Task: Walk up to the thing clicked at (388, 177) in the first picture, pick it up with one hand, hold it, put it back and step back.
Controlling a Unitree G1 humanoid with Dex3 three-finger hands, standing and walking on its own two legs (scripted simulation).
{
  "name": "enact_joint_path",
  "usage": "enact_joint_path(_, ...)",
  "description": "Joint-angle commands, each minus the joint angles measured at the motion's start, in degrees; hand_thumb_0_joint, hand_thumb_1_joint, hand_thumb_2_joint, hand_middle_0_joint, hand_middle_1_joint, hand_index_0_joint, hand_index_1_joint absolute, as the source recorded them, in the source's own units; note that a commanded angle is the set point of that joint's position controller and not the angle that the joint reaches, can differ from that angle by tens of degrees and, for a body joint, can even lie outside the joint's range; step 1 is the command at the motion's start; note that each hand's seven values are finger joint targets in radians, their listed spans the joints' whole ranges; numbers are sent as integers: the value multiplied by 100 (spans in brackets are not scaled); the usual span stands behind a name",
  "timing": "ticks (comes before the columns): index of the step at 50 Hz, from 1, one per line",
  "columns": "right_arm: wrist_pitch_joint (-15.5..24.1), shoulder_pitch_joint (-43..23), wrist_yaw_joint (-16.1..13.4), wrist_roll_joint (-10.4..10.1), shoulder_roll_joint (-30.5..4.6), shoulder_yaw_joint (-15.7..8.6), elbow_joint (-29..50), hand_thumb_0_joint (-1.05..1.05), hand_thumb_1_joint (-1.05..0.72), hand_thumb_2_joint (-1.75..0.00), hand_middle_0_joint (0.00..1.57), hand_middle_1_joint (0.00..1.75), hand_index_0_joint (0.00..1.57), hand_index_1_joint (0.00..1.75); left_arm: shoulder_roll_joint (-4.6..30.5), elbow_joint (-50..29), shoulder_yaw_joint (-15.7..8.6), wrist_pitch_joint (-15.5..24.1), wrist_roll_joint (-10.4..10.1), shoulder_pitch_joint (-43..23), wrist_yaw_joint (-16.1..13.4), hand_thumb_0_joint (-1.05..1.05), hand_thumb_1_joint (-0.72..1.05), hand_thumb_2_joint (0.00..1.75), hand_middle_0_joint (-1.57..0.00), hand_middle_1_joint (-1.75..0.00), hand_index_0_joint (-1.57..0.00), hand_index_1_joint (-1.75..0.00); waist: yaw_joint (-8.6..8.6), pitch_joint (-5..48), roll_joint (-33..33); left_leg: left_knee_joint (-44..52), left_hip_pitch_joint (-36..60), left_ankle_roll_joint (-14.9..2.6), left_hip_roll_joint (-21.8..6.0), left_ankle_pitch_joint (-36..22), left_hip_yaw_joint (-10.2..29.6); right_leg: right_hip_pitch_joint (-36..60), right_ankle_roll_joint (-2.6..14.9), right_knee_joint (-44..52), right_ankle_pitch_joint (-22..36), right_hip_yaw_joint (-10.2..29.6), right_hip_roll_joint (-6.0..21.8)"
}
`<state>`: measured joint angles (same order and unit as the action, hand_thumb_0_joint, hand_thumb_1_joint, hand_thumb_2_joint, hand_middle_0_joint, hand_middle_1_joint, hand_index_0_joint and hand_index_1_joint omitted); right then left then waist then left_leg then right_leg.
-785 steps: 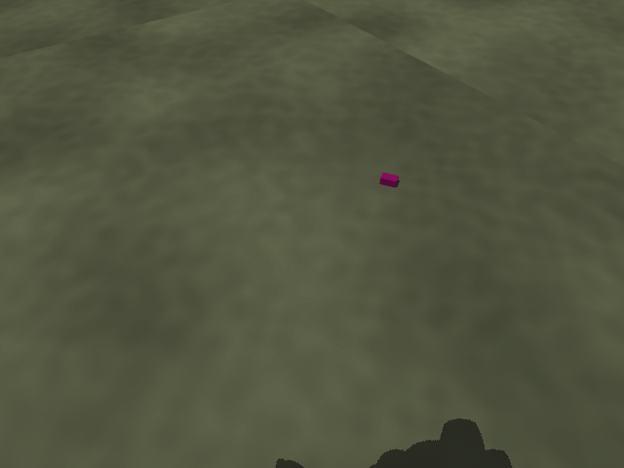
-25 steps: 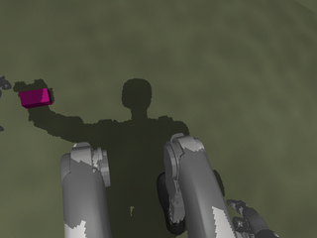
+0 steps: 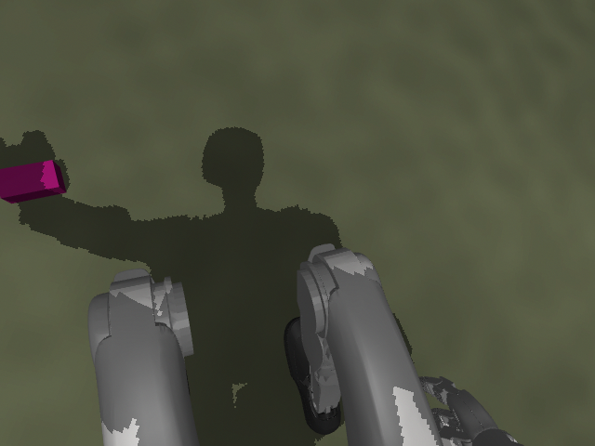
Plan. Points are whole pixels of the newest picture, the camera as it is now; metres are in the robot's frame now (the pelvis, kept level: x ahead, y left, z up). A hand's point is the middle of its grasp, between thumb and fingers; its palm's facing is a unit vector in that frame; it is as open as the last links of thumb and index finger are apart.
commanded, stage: rise first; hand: left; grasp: from above
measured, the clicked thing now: (32, 181) +0.47 +0.34 -0.31
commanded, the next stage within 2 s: approach in 1.38 s
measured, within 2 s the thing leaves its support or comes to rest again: neither
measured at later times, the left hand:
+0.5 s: hand out of the picture +0.42 +0.38 -0.19, palm faces -0.44 -0.14 -0.89, open 12.5 cm
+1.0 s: hand out of the picture +0.42 +0.38 -0.19, palm faces -0.43 -0.13 -0.89, open 12.6 cm
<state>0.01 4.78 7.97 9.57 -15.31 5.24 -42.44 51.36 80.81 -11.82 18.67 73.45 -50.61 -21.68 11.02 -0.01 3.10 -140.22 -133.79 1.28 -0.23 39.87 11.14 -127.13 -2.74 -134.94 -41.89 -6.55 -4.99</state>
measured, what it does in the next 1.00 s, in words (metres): stands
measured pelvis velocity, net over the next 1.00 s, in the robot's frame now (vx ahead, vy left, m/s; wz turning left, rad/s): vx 0.00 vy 0.00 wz -0.02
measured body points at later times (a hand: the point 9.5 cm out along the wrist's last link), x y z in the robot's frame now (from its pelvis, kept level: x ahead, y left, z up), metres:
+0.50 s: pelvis +0.00 +0.00 -0.01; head +0.25 +0.10 +0.35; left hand +0.44 +0.38 -0.14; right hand +0.08 -0.27 -0.10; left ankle +0.07 +0.13 -0.29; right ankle +0.09 -0.12 -0.29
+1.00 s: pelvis +0.00 +0.00 -0.01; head +0.25 +0.11 +0.35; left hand +0.44 +0.38 -0.14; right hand +0.08 -0.26 -0.10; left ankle +0.07 +0.13 -0.29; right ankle +0.09 -0.12 -0.29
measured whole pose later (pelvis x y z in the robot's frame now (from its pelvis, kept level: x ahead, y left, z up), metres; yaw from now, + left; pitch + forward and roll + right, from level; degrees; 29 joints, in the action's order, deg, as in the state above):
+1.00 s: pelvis +0.00 +0.00 -0.01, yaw -1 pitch +32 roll -12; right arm 2.1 4.7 9.4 10.3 -15.9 8.9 -41.3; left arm 55.2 84.3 -11.1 17.7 73.6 -53.3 -23.1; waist 13.4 -2.1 4.0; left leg -141.7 -134.5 1.2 0.0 39.7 12.6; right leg -127.2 -3.0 -135.2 -41.3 -7.8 -5.2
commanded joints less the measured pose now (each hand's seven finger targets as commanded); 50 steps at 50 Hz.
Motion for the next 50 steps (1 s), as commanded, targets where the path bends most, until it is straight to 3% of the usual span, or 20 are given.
enact_joint_path(1,22,1072,-54,24,-1487,-414,71,0,-90,-90,20,30,20,30,1770,-737,-183,-8,-114,-1455,-239,0,-27,77,-34,-75,-33,-75,-77,3898,-2191,1426,3327,-258,-60,-1205,-555,1473,458,1282,1422,-453,-66)
enact_joint_path(6,39,1075,-39,13,-1544,-399,83,0,-90,-90,20,30,20,30,1841,-702,-245,-19,-145,-1470,-272,0,-26,77,-33,-75,-33,-75,-52,3868,-2226,1448,3340,-242,-67,-1209,-511,1428,454,1203,1429,-492,-50)
enact_joint_path(9,50,1094,-24,25,-1538,-360,67,0,-90,-90,20,30,20,30,1765,-588,-107,-28,-68,-1541,-273,0,-30,80,-31,-77,-30,-78,46,3757,-2182,1390,3261,-251,-66,-1195,-505,1390,460,1222,1443,-493,-63)
enact_joint_path(14,70,1144,-8,68,-1554,-297,43,0,-90,-90,20,30,20,30,1889,-473,-196,-9,-88,-1529,-332,0,-27,78,-32,-77,-32,-77,68,3837,-2024,1225,3190,-301,-67,-1415,-565,1636,405,1262,1672,-465,-71)
enact_joint_path(27,156,972,-7,109,-1628,-132,95,0,-90,-90,20,30,20,30,2117,-195,-154,45,-55,-1700,-470,0,-27,77,-32,-78,-32,-78,169,3565,-2082,1236,2933,-277,-74,-964,-510,1468,430,1230,1322,-549,-111)
enact_joint_path(30,173,986,-1,128,-1646,-115,80,0,-90,-90,20,30,20,30,2173,-233,-151,22,10,-1701,-482,0,-28,78,-32,-79,-32,-79,132,3728,-2366,1259,3208,-241,-78,-1163,-482,1468,447,1145,1444,-568,-107)
enact_joint_path(33,193,1050,29,136,-1647,-101,62,0,-90,-90,20,30,20,30,2071,-297,-89,-15,-38,-1783,-480,0,-30,80,-30,-79,-29,-80,252,3761,-2294,1205,3287,-254,-95,-1360,-446,1516,424,1159,1621,-584,-113)
enact_joint_path(35,215,1045,29,134,-1670,-93,92,0,-90,-90,20,30,20,30,2252,-251,-211,-40,-55,-1697,-496,0,-29,79,-30,-79,-30,-79,167,3734,-2424,1220,3275,-243,-91,-1432,-472,1580,421,1143,1676,-566,-88)
enact_joint_path(37,213,1059,41,148,-1670,-85,89,0,-90,-90,20,30,20,30,2149,-294,-135,-33,-74,-1761,-473,0,-28,78,-32,-78,-32,-78,247,3686,-2297,1217,3143,-258,-94,-1303,-464,1584,417,1177,1602,-581,-99)
enact_joint_path(39,239,1040,46,123,-1641,-83,89,0,-90,-90,20,30,20,30,2183,-204,-138,-60,-92,-1662,-446,0,-28,78,-32,-79,-31,-79,184,3589,-2334,1211,3109,-264,-95,-1235,-488,1526,423,1221,1552,-549,-106)
enact_joint_path(43,219,1052,60,129,-1655,-101,123,0,-90,-90,20,30,20,30,2220,-477,-148,-69,-79,-1692,-406,0,-27,77,-32,-79,-32,-79,154,3891,-2455,1221,3276,-256,-100,-1322,-491,1685,416,1234,1628,-558,-116)
enact_joint_path(47,229,1089,81,92,-1646,-127,100,0,-90,-90,20,30,20,30,2018,-353,-54,-122,-129,-1621,-348,0,-30,80,-31,-79,-30,-80,224,3604,-2344,1309,3244,-235,-99,-1302,-420,1479,430,1199,1584,-586,-86)
enact_joint_path(50,216,1115,88,65,-1666,-114,132,0,-90,-90,20,30,20,30,2154,-548,-126,-120,-149,-1791,-342,0,-29,79,-31,-79,-31,-79,199,3731,-2467,1298,3297,-236,-97,-1442,-458,1663,419,1218,1727,-551,-78)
